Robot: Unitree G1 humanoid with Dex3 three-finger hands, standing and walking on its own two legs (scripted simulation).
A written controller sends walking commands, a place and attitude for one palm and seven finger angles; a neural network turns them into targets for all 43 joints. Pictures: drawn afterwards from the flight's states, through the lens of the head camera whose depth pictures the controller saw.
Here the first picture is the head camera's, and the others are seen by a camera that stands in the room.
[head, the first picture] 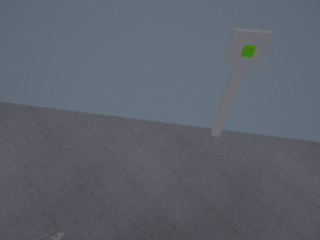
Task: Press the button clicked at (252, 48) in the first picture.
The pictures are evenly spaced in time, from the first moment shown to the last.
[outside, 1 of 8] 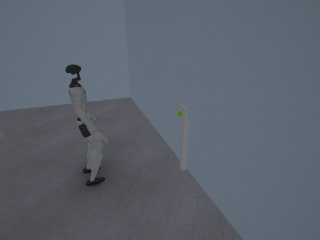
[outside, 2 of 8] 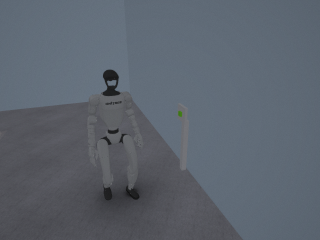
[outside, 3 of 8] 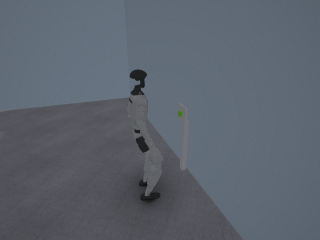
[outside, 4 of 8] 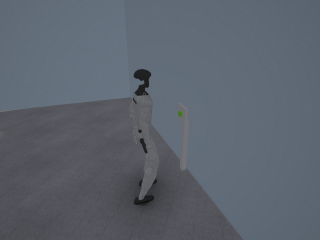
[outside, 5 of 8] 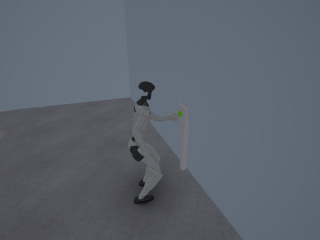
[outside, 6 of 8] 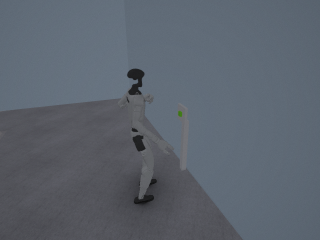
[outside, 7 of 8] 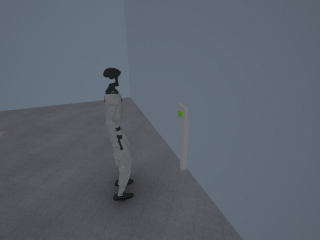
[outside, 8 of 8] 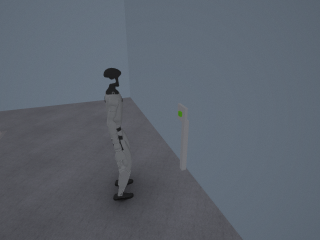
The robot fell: no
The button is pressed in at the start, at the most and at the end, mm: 0 10 0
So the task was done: yes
